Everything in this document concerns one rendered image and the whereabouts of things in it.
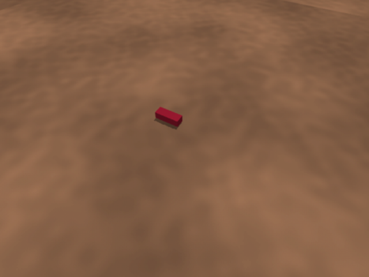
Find carton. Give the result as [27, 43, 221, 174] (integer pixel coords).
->
[155, 107, 182, 127]

